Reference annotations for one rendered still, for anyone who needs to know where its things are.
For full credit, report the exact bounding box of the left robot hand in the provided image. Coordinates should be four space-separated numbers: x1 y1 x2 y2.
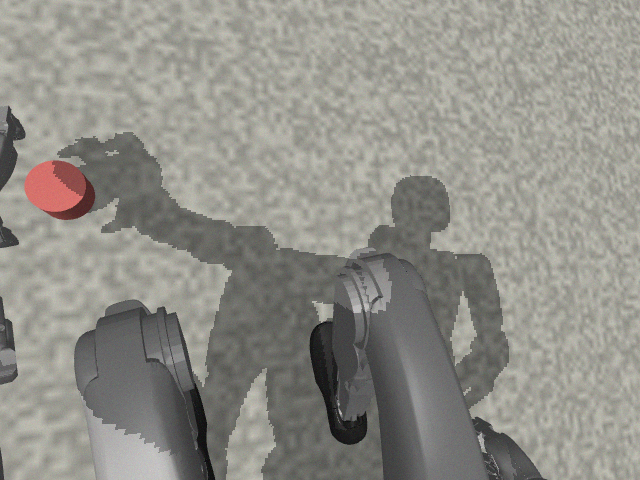
0 106 26 248

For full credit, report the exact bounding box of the left robot arm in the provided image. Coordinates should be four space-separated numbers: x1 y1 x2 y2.
0 297 18 480

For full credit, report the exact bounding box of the left robot foot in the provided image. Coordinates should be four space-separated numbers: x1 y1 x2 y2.
189 382 215 480

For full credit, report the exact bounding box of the right robot hand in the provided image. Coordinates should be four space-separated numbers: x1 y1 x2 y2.
472 417 542 480

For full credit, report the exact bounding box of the right robot foot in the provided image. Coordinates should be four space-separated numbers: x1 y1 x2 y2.
310 321 367 445

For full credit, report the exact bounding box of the tin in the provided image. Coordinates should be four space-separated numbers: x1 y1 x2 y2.
24 160 95 220

